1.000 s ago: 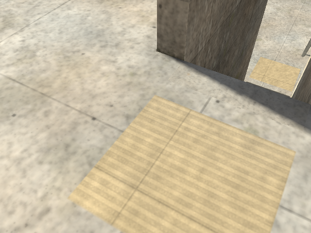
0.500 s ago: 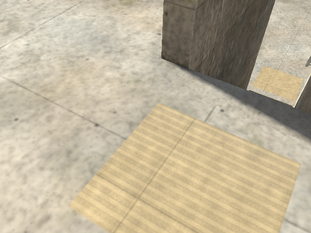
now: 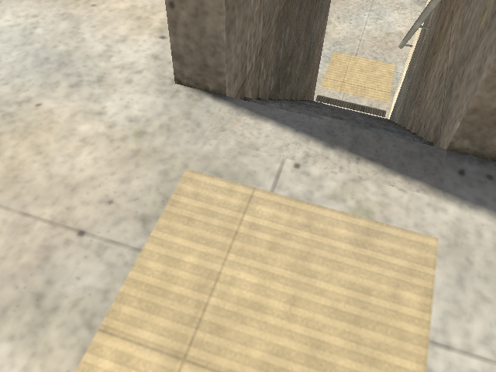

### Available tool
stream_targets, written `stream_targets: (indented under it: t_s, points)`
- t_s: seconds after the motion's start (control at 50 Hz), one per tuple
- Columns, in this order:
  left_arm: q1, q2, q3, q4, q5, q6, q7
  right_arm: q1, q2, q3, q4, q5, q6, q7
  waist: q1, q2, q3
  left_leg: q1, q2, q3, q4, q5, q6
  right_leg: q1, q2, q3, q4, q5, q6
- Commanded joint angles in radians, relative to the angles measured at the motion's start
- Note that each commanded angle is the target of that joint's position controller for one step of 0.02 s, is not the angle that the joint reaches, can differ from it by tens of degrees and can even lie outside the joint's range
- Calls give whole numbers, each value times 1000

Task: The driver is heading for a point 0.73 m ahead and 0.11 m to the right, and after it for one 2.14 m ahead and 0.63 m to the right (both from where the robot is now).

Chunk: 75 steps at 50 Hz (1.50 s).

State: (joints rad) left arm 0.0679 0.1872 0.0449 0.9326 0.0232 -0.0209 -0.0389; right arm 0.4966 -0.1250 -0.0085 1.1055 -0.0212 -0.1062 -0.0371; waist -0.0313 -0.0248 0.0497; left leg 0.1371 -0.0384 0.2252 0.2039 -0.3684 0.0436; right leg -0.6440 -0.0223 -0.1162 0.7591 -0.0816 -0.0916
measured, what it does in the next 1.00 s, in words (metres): walks ahead, turning right: right foot, then left foot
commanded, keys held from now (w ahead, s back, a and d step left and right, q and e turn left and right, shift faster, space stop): w+e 0.52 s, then w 0.48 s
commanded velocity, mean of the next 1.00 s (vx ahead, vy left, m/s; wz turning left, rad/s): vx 0.49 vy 0.00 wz -0.41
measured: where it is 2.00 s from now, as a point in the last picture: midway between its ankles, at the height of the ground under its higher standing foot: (339, 186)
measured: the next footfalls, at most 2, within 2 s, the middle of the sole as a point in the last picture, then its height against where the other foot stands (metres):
right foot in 0.10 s outside the picture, level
left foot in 0.66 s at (243, 322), level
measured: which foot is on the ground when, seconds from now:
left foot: down 0.00-0.08, up 0.10-0.64, down 0.66-1.00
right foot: up 0.00-0.08, down 0.10-0.66, up 0.68-1.00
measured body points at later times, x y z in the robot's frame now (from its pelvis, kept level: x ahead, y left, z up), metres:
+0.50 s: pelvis +0.28 -0.02 +0.01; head +0.31 -0.05 +0.46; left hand +0.32 +0.24 -0.12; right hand +0.42 -0.30 -0.10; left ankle +0.49 +0.10 -0.67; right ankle +0.18 -0.04 -0.73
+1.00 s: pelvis +0.56 -0.07 +0.02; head +0.59 -0.06 +0.47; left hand +0.80 +0.09 -0.11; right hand +0.43 -0.28 -0.12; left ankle +0.55 +0.02 -0.73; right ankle +0.60 -0.25 -0.67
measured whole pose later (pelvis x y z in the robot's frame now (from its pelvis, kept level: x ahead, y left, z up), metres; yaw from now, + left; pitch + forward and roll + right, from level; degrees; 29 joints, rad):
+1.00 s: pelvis +0.56 -0.07 +0.02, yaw -25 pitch +1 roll +1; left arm 0.13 0.24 0.04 0.82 0.04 -0.03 -0.04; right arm 0.45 -0.21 -0.04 0.95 -0.01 -0.09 0.02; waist -0.04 -0.05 0.02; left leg -0.05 -0.08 0.06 0.22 -0.19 0.07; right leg -0.63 -0.08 0.01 0.86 -0.11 -0.03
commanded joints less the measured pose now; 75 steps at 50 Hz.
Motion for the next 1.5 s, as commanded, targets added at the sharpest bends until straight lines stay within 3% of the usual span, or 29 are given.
stream_targets:
  t_s: [0.02, 0.06, 0.1, 0.12, 0.14, 0.18, 0.22, 0.32, 0.52, 0.58, 0.62, 0.64, 0.66, 0.68, 0.7, 0.72, 0.74, 0.78, 0.9, 1.08, 1.14, 1.18, 1.2, 1.22, 1.24, 1.26, 1.3, 1.4, 1.5]
  points:
    - [-35, 31, 1, -72, 2, -8, 1, 43, -168, -28, -19, 6, -12, -17, 47, 132, 56, -89, 260, -8, 100, 1118, 29, 148, 81, -98, -103, -19, -49]
    - [126, 74, 22, -30, 5, -12, 7, 16, -201, -42, -31, 4, -2, -25, 124, 160, -40, -60, 287, 6, 334, 1288, 32, 304, 123, -92, -112, -86, -108]
    - [348, 147, 61, 35, 18, -19, 15, -39, -228, -57, -67, 1, 5, -6, 238, 127, -151, -216, 264, 9, 767, 976, 38, 605, 103, 16, -259, -132, -178]
    - [342, 225, 80, 30, 17, -17, 23, -41, -130, -42, -109, -14, 4, 11, 184, -54, -202, -477, 149, -12, 1098, 100, 28, 780, -158, 358, -253, -155, -240]
    - [332, 273, 90, 9, 9, -5, 19, -47, -126, -46, -186, 19, 1, 29, 144, -166, -292, -803, -25, -199, 1347, -172, 2, 954, -316, 899, -448, -289, -411]
    - [228, 192, 69, -3, -10, -6, 31, -203, -189, -53, -231, 13, -25, 38, 107, 38, -60, -903, 96, -270, 1222, 55, 17, 727, -276, 687, -555, -251, -309]
    - [179, 142, 53, -12, -12, -26, 39, -180, -168, -54, -223, -8, -7, 31, 21, 133, -10, -761, 143, -274, 1085, 88, -14, 533, -189, 512, -556, 46, -245]
    - [266, 172, 50, 1, -27, -60, 45, -270, -148, -52, -285, -30, 62, 46, 12, 30, -6, -752, 157, -227, 877, 160, -81, 453, -78, 359, -556, 268, -189]
    - [455, 188, 49, -18, -10, -42, 54, -649, -167, -31, -453, -13, 57, 66, 145, -51, 8, -879, 70, -213, 483, 343, -73, 702, -83, 444, -477, 388, -134]
    - [423, 199, 48, -29, -6, -49, 66, -602, -184, -30, -461, -6, 42, 66, 105, -67, -1, -711, 48, -212, 348, 338, -27, 704, -108, 440, -444, 470, -102]
    - [384, 223, 51, -35, -4, -61, 60, -402, -232, -52, -399, -4, 30, 51, 18, -64, -86, -436, -7, -193, 303, 276, 17, 678, -88, 409, -276, 704, -62]
    - [368, 227, 51, -36, -6, -69, 53, -251, -255, -63, -359, -6, 19, 38, -59, -35, -160, -247, 19, -204, 247, 313, 43, 623, -43, 368, -94, 662, -44]
    - [388, 166, 35, -62, -10, -75, 45, -97, -317, -77, -344, -30, 12, 21, -101, 50, -292, -19, 221, -414, 261, 165, 84, 475, 9, 330, 169, 343, -34]
    - [581, 76, 22, -51, -56, -65, 41, -72, -408, -103, -323, -43, 21, 29, -11, 344, -414, 211, 486, -926, 161, 163, 252, 177, 186, 234, 498, -440, 14]
    - [528, 169, 30, -30, -14, -56, 51, -140, -313, -91, -333, -16, 34, 41, 0, 152, -310, 90, 440, -993, 84, -20, 231, 77, 110, 261, 568, -391, -2]
    - [410, 171, 33, -53, -5, -54, 44, -240, -240, -72, -349, -6, 33, 44, 15, 65, -143, -79, 393, -814, 56, -15, 205, 68, 74, 254, 539, -285, 2]
    - [345, 156, 28, -71, -2, -55, 38, -276, -202, -62, -343, -12, 28, 48, 22, 21, -82, -175, 343, -689, 38, 102, 180, 80, 46, 246, 491, -236, 3]
    - [329, 139, 26, -83, 13, -38, 23, -247, -186, -53, -306, -6, 17, 45, 51, 92, -53, -264, 270, -530, 12, 279, 144, 129, 13, 230, 418, -221, 12]
    - [187, 106, 10, -127, 24, -17, 1, -127, -203, -55, -240, 11, -9, 52, 48, 106, -14, -256, 241, -396, -71, 404, 163, 7, -41, 152, 281, -113, 47]
    - [-115, 83, -20, -216, 3, -31, -1, 17, -222, -53, -178, 7, 5, 45, -26, 109, 22, -144, 231, -296, -34, 599, 136, 62, -22, 51, -133, 33, 51]
    - [-100, 98, -13, -218, 6, -38, 8, 14, -233, -54, -166, 2, 17, 37, -3, 111, 16, -85, 261, -295, 50, 749, 126, 140, 9, 43, -200, -56, 12]
    - [92, 118, 4, -153, 16, -50, 22, -9, -247, -56, -163, 7, 26, 33, 87, 87, -78, -100, 225, -252, 280, 931, 99, 393, 68, 18, -303, -63, -27]
    - [261, 183, 27, -104, 28, -64, 39, -41, -241, -52, -188, 6, 24, 30, 152, 55, -189, -252, 184, -229, 481, 759, 77, 652, -15, 106, -325, -100, -65]
    - [402, 280, 51, -93, 53, -68, 55, -26, -159, -29, -240, 23, 20, 33, 177, -102, -328, -529, 87, -166, 812, 298, 42, 924, -312, 479, -367, -269, -138]
    - [376, 304, 62, -78, 14, -49, 52, 5, -176, -38, -237, 25, 25, 39, 139, -194, -340, -760, -22, -206, 1003, -149, 30, 956, -418, 816, -506, -320, -223]
    - [281, 235, 48, -92, -7, -41, 47, -70, -235, -52, -243, 4, 31, 40, 106, -62, -176, -834, 59, -258, 1034, -85, 38, 829, -366, 681, -516, -357, -197]
    - [180, 146, 25, -102, -9, -57, 39, -130, -189, -44, -247, -2, 28, 56, 52, -25, -46, -768, 120, -263, 934, 40, 31, 600, -266, 472, -587, -224, -141]
    - [243, 129, 21, -24, -28, -108, 44, -193, -178, -47, -249, -31, 78, 79, 7, 0, -1, -767, 163, -238, 860, 173, -1, 520, -190, 295, -675, 4, -122]
    - [353, 121, 14, 43, -28, -112, 37, -389, -164, -41, -311, -18, 82, 79, 39, -35, 10, -852, 156, -193, 692, 348, -27, 586, -146, 185, -651, 298, -92]
Velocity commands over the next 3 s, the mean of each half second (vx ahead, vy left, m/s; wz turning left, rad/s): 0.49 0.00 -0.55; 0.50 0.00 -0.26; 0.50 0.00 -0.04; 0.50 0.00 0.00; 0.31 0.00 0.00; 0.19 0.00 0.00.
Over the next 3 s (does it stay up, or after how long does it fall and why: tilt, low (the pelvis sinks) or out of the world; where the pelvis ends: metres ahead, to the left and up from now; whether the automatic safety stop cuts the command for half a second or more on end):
stays up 1.24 -0.31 0.01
